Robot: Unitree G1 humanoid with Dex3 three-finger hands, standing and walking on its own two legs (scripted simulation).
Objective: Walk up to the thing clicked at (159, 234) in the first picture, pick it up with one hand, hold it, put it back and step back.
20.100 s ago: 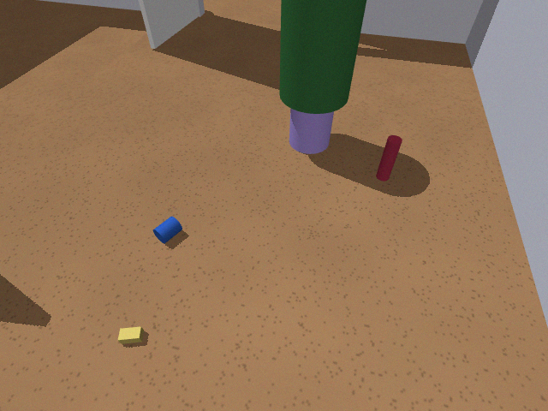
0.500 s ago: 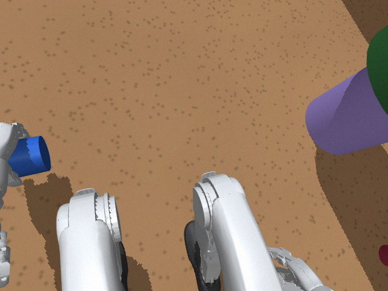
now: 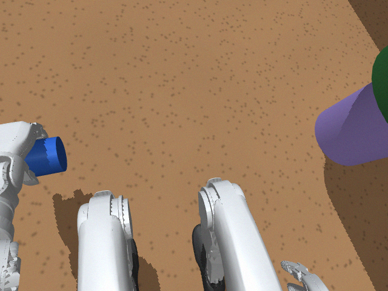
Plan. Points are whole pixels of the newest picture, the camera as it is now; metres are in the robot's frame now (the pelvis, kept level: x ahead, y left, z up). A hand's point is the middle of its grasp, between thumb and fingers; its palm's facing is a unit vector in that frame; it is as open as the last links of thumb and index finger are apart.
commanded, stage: lift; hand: left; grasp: from above
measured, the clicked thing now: (36, 158) +0.42 +0.30 -0.18
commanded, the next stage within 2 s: hold in 1.54 s
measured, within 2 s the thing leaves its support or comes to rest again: neither
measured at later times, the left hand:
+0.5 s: hand out of the picture +0.36 +0.31 +0.01, palm faces -0.43 -0.12 -0.89, open 10.4 cm
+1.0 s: hand out of the picture +0.34 +0.28 +0.20, palm faces -0.47 -0.13 -0.87, open 10.4 cm
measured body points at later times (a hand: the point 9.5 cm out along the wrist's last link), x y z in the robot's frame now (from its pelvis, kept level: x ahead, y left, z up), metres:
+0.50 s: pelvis +0.01 +0.00 +0.12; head +0.18 +0.05 +0.54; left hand +0.38 +0.31 +0.06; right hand +0.15 -0.26 +0.00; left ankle +0.09 +0.12 -0.34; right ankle +0.10 -0.12 -0.34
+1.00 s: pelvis +0.05 +0.01 +0.30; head +0.13 +0.03 +0.74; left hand +0.36 +0.29 +0.25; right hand +0.16 -0.25 +0.18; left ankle +0.09 +0.12 -0.34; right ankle +0.10 -0.12 -0.34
